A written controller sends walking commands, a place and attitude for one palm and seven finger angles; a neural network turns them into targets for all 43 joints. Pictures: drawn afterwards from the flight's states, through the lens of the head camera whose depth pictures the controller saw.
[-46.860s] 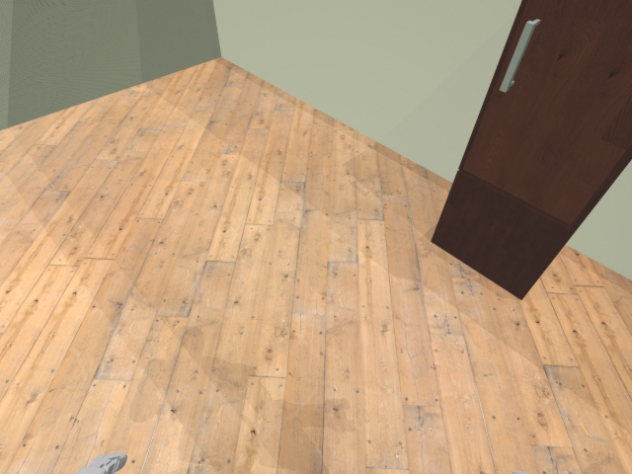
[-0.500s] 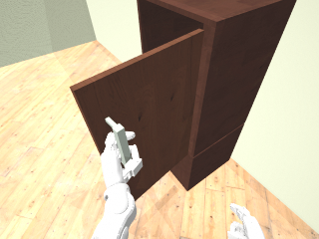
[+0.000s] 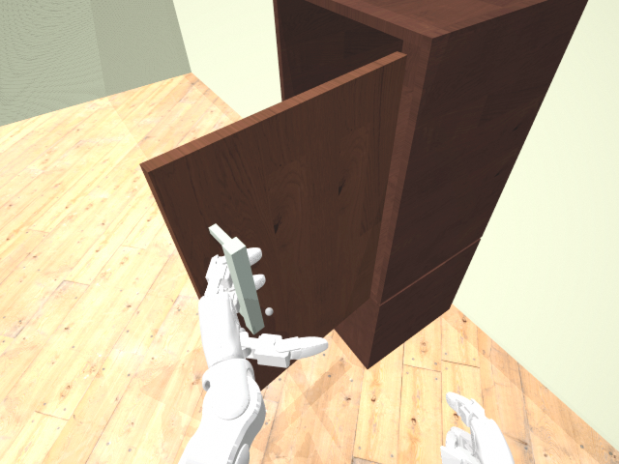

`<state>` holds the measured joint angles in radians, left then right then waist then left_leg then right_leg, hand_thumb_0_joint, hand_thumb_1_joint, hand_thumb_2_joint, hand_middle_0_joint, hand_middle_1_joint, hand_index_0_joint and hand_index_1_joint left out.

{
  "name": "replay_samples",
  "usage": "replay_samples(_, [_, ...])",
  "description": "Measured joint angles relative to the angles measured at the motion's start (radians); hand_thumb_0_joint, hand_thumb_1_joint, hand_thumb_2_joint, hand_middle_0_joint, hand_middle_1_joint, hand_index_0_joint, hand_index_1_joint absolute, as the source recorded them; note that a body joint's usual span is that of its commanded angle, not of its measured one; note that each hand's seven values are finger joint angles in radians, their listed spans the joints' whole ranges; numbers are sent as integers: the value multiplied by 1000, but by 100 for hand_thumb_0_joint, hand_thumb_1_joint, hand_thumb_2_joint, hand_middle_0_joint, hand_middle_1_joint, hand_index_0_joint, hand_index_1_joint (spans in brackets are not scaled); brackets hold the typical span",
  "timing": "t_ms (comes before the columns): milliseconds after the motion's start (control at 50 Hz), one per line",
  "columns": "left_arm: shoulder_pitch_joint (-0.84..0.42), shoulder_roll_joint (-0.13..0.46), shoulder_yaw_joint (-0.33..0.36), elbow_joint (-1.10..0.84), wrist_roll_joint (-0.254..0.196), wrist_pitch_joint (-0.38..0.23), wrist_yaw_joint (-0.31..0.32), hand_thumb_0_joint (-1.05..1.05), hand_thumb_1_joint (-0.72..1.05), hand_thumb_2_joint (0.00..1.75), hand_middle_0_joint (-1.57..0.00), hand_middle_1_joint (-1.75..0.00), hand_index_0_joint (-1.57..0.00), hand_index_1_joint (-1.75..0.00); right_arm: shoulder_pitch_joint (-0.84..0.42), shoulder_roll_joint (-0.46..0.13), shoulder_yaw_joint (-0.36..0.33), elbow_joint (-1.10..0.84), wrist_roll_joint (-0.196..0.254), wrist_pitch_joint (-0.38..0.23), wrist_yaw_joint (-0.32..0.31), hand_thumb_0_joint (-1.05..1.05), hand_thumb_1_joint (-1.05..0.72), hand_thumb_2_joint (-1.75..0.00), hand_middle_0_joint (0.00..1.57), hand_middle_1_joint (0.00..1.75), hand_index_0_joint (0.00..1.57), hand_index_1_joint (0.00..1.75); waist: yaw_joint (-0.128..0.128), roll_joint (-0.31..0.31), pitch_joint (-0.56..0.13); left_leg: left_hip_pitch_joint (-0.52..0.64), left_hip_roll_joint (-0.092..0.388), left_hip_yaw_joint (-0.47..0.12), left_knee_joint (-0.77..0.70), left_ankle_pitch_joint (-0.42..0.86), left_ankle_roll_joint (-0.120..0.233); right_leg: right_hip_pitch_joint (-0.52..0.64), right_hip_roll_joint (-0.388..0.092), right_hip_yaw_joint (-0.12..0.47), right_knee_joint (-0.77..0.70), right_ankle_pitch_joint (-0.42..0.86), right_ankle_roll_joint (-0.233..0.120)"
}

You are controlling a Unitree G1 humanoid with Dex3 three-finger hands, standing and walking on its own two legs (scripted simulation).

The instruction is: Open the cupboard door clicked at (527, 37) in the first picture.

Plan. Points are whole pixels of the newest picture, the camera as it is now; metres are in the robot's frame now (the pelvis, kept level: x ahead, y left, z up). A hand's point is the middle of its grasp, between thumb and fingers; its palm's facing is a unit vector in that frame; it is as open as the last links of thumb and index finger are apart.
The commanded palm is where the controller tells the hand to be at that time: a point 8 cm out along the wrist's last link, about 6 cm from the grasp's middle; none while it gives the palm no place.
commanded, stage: open thumb and fingers to let go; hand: left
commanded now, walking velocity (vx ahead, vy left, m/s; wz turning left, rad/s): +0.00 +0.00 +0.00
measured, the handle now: (237, 282) +0.32 +0.11 +0.09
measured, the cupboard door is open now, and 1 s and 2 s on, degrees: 97 97 97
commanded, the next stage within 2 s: slide the hand sideways off the handle in 0.20 s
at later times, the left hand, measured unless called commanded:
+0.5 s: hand (253, 332) +0.26 +0.08 +0.08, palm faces -0.17 -0.98 -0.08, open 15.9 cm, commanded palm +0.24 +0.12 +0.08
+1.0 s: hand (227, 358) +0.23 +0.11 +0.08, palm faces -0.10 -1.00 +0.00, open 16.1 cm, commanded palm +0.20 +0.17 +0.08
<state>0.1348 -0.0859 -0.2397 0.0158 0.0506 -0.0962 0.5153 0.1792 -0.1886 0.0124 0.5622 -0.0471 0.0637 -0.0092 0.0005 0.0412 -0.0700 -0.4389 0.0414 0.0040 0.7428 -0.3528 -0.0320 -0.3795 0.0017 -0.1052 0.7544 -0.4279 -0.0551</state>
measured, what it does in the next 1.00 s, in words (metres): stands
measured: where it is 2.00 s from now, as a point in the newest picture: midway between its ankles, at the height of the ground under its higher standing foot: outside the picture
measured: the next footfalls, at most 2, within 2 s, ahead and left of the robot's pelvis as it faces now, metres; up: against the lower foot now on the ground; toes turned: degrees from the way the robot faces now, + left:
none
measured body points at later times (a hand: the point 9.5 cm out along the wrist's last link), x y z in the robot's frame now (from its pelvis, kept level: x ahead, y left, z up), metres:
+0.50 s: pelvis -0.02 +0.03 -0.01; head -0.01 +0.02 +0.44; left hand +0.26 +0.14 +0.08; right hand +0.15 -0.18 -0.10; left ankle +0.02 +0.14 -0.71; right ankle -0.02 -0.08 -0.71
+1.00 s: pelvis -0.01 +0.03 +0.00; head +0.00 +0.02 +0.45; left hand +0.22 +0.16 +0.08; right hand +0.17 -0.19 -0.08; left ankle +0.02 +0.14 -0.71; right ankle -0.02 -0.08 -0.71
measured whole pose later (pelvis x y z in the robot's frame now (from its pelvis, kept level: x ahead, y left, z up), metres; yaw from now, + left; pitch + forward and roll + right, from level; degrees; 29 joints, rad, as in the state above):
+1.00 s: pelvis -0.01 +0.03 +0.00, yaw -2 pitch +3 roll -1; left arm 0.32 0.11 -0.17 -0.16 -0.09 -0.16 0.02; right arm 0.23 -0.21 0.05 0.47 0.01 -0.03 -0.01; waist 0.00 0.03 -0.05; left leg -0.48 0.03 0.04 0.80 -0.37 0.01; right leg -0.42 -0.01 -0.07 0.79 -0.42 -0.02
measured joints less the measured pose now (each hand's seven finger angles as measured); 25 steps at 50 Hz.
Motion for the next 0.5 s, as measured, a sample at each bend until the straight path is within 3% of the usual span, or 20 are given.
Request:
replay_samples(120, [-36, -2, -7, 17, 1, 19, 13, 0, -47, 31, -26, -86, -28, -85, -10, 5, 4, -5, 0, 5, 1, 1, -90, -90, 20, 30, 20, 30, 1, -4, 1, -10, -3, 4, 15, -6, 8, -6, -3, 5, 5, 2, 9])
replay_samples(340, [-69, 4, -29, 27, 18, 34, 1, -1, -50, 30, -39, -63, -40, -62, -15, 10, 15, 3, 4, 20, 8, 1, -90, -90, 20, 30, 20, 30, 5, -7, 11, -29, -12, 9, 41, -10, 26, -19, -14, 9, 18, 7, 25])
replay_samples(420, [-78, 110, -11, 39, 7, -38, -255, -1, -50, 30, -33, -52, -30, -52, 7, 3, 22, -14, 24, 14, -3, 1, -90, -90, 20, 30, 20, 30, 14, -13, 18, -49, -23, 12, 49, -3, 35, -43, -25, 12, 37, 8, 30])
replay_samples(500, [-95, 185, -4, 51, -97, -62, -463, -1, -50, 30, -26, -42, -20, -42, 29, -18, 29, -25, 54, -13, -20, 1, -90, -90, 20, 30, 20, 30, 10, 11, 26, -53, -25, 12, 59, -1, 42, -42, -28, 12, 36, 15, 37])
